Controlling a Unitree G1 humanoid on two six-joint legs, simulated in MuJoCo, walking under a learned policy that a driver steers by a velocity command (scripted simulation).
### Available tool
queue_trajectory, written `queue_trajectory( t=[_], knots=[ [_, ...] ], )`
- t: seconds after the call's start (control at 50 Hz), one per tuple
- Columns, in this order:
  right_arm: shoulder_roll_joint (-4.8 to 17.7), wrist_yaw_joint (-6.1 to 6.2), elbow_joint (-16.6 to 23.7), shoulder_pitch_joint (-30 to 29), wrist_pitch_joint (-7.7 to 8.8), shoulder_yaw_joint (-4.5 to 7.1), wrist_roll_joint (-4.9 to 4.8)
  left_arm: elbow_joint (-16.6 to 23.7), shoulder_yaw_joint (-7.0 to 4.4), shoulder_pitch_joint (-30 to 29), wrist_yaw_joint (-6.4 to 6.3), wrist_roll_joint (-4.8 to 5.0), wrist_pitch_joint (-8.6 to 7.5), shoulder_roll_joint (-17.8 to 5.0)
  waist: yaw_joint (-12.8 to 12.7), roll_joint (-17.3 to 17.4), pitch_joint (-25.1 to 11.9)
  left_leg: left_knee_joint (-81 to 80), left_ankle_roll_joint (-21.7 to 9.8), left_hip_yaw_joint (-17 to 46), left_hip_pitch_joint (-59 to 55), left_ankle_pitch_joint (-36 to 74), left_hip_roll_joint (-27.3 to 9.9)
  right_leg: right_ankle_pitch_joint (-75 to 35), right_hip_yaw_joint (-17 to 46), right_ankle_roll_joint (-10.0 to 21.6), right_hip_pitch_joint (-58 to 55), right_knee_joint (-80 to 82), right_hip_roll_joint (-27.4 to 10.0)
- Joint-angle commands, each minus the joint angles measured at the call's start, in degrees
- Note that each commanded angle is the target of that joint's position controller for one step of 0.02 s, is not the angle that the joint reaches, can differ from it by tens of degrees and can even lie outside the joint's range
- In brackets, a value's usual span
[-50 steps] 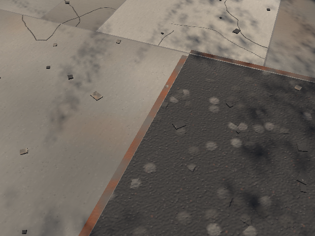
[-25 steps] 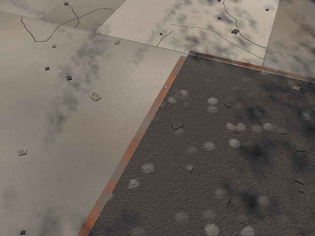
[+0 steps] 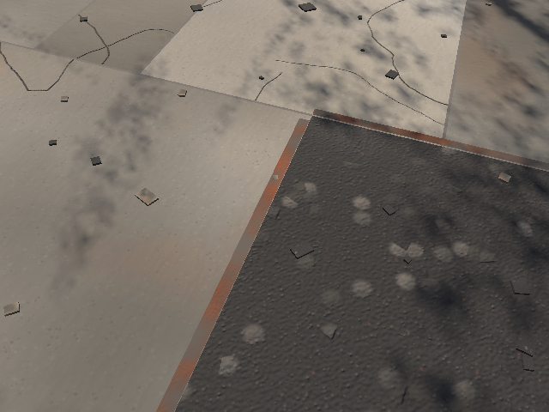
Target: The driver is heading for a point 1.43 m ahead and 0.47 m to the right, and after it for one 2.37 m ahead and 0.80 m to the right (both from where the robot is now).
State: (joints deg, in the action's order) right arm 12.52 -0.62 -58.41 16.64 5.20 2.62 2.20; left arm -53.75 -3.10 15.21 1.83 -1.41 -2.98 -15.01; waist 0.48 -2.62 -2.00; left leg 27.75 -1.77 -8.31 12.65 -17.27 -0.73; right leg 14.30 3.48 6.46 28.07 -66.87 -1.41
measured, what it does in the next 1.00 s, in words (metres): walks ahead, turning right: right foot, then left foot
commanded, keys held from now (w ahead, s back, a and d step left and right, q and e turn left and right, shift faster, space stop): w+e+shift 0.54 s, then w+shift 0.46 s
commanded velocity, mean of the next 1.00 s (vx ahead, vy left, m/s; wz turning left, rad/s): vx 0.96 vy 0.00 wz -0.61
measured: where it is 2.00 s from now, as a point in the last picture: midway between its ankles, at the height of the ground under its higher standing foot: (467, 125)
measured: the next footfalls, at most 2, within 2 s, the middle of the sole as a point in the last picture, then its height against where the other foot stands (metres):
right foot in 0.38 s outside the picture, level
left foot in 0.80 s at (333, 294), level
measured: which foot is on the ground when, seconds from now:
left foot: down 0.00-0.36, up 0.38-0.78, down 0.80-1.00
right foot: up 0.00-0.36, down 0.38-0.80, up 0.82-1.00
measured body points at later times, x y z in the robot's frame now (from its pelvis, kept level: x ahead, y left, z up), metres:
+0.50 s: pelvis +0.35 -0.07 -0.02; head +0.38 -0.06 +0.42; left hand +0.49 +0.19 -0.17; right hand +0.37 -0.35 -0.13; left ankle +0.31 +0.13 -0.61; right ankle +0.36 -0.07 -0.74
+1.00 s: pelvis +0.79 -0.23 +0.00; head +0.80 -0.25 +0.45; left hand +1.06 -0.12 -0.10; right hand +0.61 -0.45 -0.13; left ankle +0.83 -0.15 -0.74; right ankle +0.70 -0.32 -0.64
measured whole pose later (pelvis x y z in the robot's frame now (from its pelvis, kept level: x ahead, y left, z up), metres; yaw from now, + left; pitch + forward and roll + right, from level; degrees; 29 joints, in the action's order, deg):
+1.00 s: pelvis +0.79 -0.23 +0.00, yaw -37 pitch +1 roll +3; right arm 16.4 -0.6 -52.4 24.7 5.5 3.4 1.9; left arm -44.6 -1.5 10.2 2.1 -2.4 -3.7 -16.4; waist 1.5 -2.2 0.6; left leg 23.0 -3.2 -4.4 9.7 -14.1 4.5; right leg 14.6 5.1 5.9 32.7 -71.2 -0.3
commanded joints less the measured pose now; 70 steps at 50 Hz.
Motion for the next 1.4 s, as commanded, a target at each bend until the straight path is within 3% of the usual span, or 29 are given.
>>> queue_trajectory(
  t=[0.02, 0.22, 0.28, 0.32, 0.36, 0.38, 0.4, 0.42, 0.46, 0.5, 0.6, 0.7, 0.74, 0.78, 0.8, 0.82, 0.84, 0.88, 0.92, 1.02, 1.12, 1.18, 1.22, 1.24, 1.26, 1.28, 1.3, 1.34, 1.4],
  knots=[
    [6.17, 0.73, 1.78, 2.04, 1.9, 0.63, -0.38, 4.45, -0.69, -2.34, 1.81, -0.59, 0.32, -2.8, -0.53, 7.83, 4.87, -22.37, -0.64, 17.39, -9.95, -13.1, -15.96, -7.44, 1.29, -1.59, 19.48, -6.95, -4.71],
    [4.08, 2.18, -0.89, 12.02, 2.63, -0.38, -0.4, 12.02, 0.75, -20.89, 2.91, 0.18, 2.16, 0.21, 1.65, 5.5, 13.76, -24.4, 1.54, -7.34, -17.17, 27.03, -11.64, -13.23, -12.23, 0.86, 21.61, 14.73, -2.2],
    [8.39, 3.61, 0.07, 11.24, 1.6, 0.21, -0.6, 12.34, 0.74, -17.72, 2.39, 0.66, 2.12, -1.3, -2.24, 8.41, 8.36, -13.99, 2.48, -11.3, -20.93, 72.09, -12.95, -10.26, -18.53, 4.71, 6.84, 22.5, 4.32],
    [12.6, 4.25, 1.93, 8.52, -0.18, 1.65, -0.18, 9.33, -0.63, -3.68, 1.7, 0.93, 2.24, -4.91, -9.81, 11.85, 0.96, 3.96, 1.39, -10.55, -21.98, 86.73, -15.18, -4.15, -18.24, 7.13, -6.43, 22.68, 7.31],
    [13.99, 2.76, 4.63, 3.22, -1.4, 2.74, 0.16, 3.37, -3.9, 16.47, 0.12, 1.06, 1.9, -10.06, -18.38, 9.78, -6.94, 36.07, -1.66, -7.35, -8.6, 68.73, -14.47, 3.44, -10.6, 10.57, -31.3, 30.24, 7.73],
    [7.97, 1.33, 6.9, -1.24, -0.69, 1.69, 0.08, 3.09, -5.25, 10.93, -0.79, 2.03, 2.45, -12.07, -13.95, -4.22, -1.29, 57.16, -0.85, -4.91, 11.68, 8.48, -2.58, 9.11, 3.65, 12.61, -36.66, 33.91, 0.94],
    [4.34, 0.55, 14.98, -1.8, 1.33, 0.57, -1.23, 5.18, -5.57, 5.58, -0.22, -0.24, 3.16, -17.16, -6.07, -10.4, -5.05, 70.38, 1.95, 5.51, 35.8, -8.15, 4.47, 10.23, 36.22, 23.65, -47.76, 43.88, -9.24],
    [6.57, 0.52, 16.66, -5.76, 3.09, 0.12, -0.5, 5.76, -5.48, 7.83, -0.7, -0.37, 2.94, -15.45, -8.1, -0.31, -5.99, 67.69, 1.07, 13.46, 39.61, -4.71, 0.4, 15.24, 42.21, 22.42, -47.02, 52.18, -13.08],
    [7.39, 0.52, 16.49, -5.92, 3.54, -0.01, -0.17, 4.21, -3.9, 6.17, -1.6, -0.59, 1.56, -9.1, -2.37, 10.14, 3.92, 56.4, 1.65, 13.76, 35.07, -1.54, -4.31, 10.11, 34.34, 17.23, -30.66, 55.5, -10.42],
    [6.45, 0.22, 16.15, -3.98, 0.93, -0.66, 2.27, 5.31, -2.8, 2.71, -2.56, 0.25, -0.27, -7.85, 1.86, 10.25, 6.31, 50.77, 3.97, 13.49, 28.94, -1.78, -6.76, 2.92, 25.4, 15.1, -19.2, 55.77, -5.16],
    [4.62, -1.29, 22.84, -17.51, -0.88, -2.7, 1.58, 5.11, -2.34, 7.36, -1.97, 1.46, -2.9, -8.13, -1.42, 5.59, 10.65, 24.0, 5.57, 6.46, 22.45, 13.59, -7.12, -18.08, 13.25, 11.02, -7.58, 58.51, 2.47],
    [4.71, -1.22, 24.77, -22.74, -0.33, -3.15, -0.22, 2.66, -2.3, 13.2, -1.59, 2.18, -3.58, -9.12, -6.55, 0.16, 5.67, 4.25, -0.32, 2.8, 13.88, 28.42, -0.62, -47.86, 9.98, 4.91, -24.37, 56.81, -0.12],
    [8.56, -0.33, 23.81, -17.26, -0.07, -1.55, -0.28, 2.69, -2.79, 12.03, -2.19, 1.21, -3.7, -11.95, -2.87, -2.83, 0.53, 1.93, -1.99, 3.94, 7.68, 22.18, 2.61, -63.06, 10.62, 3.12, -32.58, 47.96, -2.67],
    [13.55, 1.25, 18.52, 1.67, -0.18, 1.04, -1.47, 3.31, -3.44, 6.79, -2.43, -0.69, -3.03, -14.61, 8.56, -3.81, -8.03, 0.68, -3.56, 5.36, -8.62, 14.72, 2.32, -65.24, 9.47, 2.34, -31.81, 26.48, -3.13],
    [16.02, 2.43, 15.42, 13.47, -0.59, 2.29, -0.95, 4.39, -2.86, 3.35, -2.36, -1.39, -3.07, -11.76, 14.07, -2.14, -12.11, 4.79, -4.56, 9.23, -22.11, 5.77, -2.58, -53.16, 7.73, 2.15, -21.23, 9.5, -0.42],
    [20.12, 2.28, 14.69, 14.18, -0.31, 3.44, 2.01, 6.68, -0.47, 11.16, -1.75, 1.15, -3.19, -0.97, 6.14, 17.21, -16.7, 2.04, -12.14, 38.86, -36.59, -6.35, -19.81, 2.11, 3.68, -0.85, 1.09, -15.86, 9.21],
    [16.39, 0.45, 14.84, 10.56, -0.56, 3.21, 1.07, 6.95, 0.24, 11.98, -1.87, 1.76, -3.8, -3.61, 4.92, 17.27, -17.92, -9.97, -14.21, 58.08, -35.4, -16.19, -21.03, 8.98, 5.67, 0.36, 9.4, -19.32, 9.07],
    [7.95, -0.46, 14.9, 1.91, -0.13, 1.88, 0.53, 8.15, 0.21, 2.21, -1.56, 0.61, -2.97, -6.05, 2.87, 2.34, -2.18, -13.37, -12.8, 41.93, -18.14, -14.42, -17.04, 0.37, 4.24, 0.67, 11.66, -14.26, 2.5],
    [4.93, -0.12, 11.68, 4.09, 0.43, 0.66, 0.73, 10.53, 0.73, -0.47, -0.16, -0.64, -1.97, -4.1, 0.04, 2.89, 2.01, -15.14, -10.37, 32.38, -8.64, -7.67, -12.87, 0.62, 4.9, 0.45, 9.86, -10.0, 0.57],
    [7.78, -0.35, 8.47, 7.43, 2.56, 0.83, -1.22, 15.94, 2.7, -10.06, 1.23, -1.67, -0.9, -2.93, -1.73, 5.18, 9.27, -24.65, -9.86, 20.49, -0.46, 0.87, -9.81, -5.27, 1.16, -2.08, 16.08, 4.04, -3.53],
    [9.89, -0.57, 6.69, 12.48, 3.43, 1.0, -2.82, 19.7, 4.5, -21.82, 2.51, -0.52, -1.9, -1.35, 1.42, 4.05, 10.95, -31.11, -7.94, 10.73, -0.24, 28.17, -7.57, -22.57, -8.15, -1.1, 1.1, 29.03, -2.25],
    [13.63, -0.09, 5.73, 13.52, 2.63, 1.39, -2.23, 19.49, 3.36, -20.13, 1.07, -1.07, -2.17, -4.52, -0.49, 6.53, 5.63, -20.44, -6.99, 10.35, -13.15, 57.26, -9.12, -16.67, -8.72, -0.03, -4.06, 34.0, 2.26],
    [16.41, 0.92, 5.36, 12.77, 1.33, 1.92, -1.33, 15.0, 1.37, -4.47, -0.6, -1.23, -2.45, -8.59, -8.17, 9.64, -4.58, 0.89, -5.55, 11.11, -13.82, 65.44, -9.39, -8.33, -6.77, 0.86, -21.23, 34.93, 4.88],
    [15.73, 1.04, 6.09, 10.76, 0.94, 1.83, -1.25, 11.79, 0.08, 6.41, -1.63, -1.58, -2.53, -11.13, -13.48, 8.79, -9.45, 16.39, -5.02, 10.81, -4.45, 53.31, -7.13, -6.21, -3.55, 1.02, -35.15, 34.79, 0.4],
    [8.55, 0.82, 8.34, 11.57, 1.11, 0.51, -0.49, 10.31, -1.43, 15.35, -2.74, -2.94, -2.62, -16.31, -13.23, -2.17, -17.81, 37.68, -5.87, 9.92, 6.97, 17.55, -2.51, 9.77, 12.29, 0.6, -47.26, 34.03, -15.04],
    [3.37, 0.36, 10.41, 19.1, 1.16, -0.53, -4.79, 11.01, -1.97, 12.23, -2.15, -3.55, -2.26, -17.82, -6.44, -15.26, -26.37, 54.88, -4.9, 12.91, 22.95, -8.93, 3.51, 22.82, 42.42, 5.94, -55.52, 46.76, -27.1],
    [8.62, 0.91, 10.44, 11.9, 0.61, 0.45, -3.8, 11.56, -1.79, 6.86, -1.67, -2.42, -1.99, -12.87, -6.65, -5.83, -16.81, 55.87, -5.66, 13.37, 29.19, -2.4, -0.78, 25.73, 37.69, 4.64, -47.86, 50.57, -23.0],
    [7.44, 0.0, 11.28, 4.71, -0.18, 0.42, -2.78, 10.25, -0.54, 1.83, -1.38, -2.0, -2.99, -6.43, -4.33, 1.62, -2.16, 49.75, -4.86, 12.72, 28.34, 3.79, -4.49, 8.3, 19.83, 2.87, -31.02, 52.6, -18.6],
    [4.14, -1.6, 12.37, 3.99, -3.33, 0.25, -0.96, 7.05, 0.14, 3.1, -1.5, -0.25, -4.39, -3.34, -0.07, -1.13, 2.55, 47.22, -3.65, 12.19, 25.94, 4.2, -7.5, -1.74, 5.64, 0.24, -21.71, 56.19, -15.17]
  ],
)
Keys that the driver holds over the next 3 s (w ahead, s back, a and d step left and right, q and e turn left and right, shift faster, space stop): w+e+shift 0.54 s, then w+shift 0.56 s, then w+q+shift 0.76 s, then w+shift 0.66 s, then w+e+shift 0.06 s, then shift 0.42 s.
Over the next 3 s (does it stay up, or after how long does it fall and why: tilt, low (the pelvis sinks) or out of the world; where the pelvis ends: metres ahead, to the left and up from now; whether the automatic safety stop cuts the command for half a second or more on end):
stays up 2.46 -0.70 -0.02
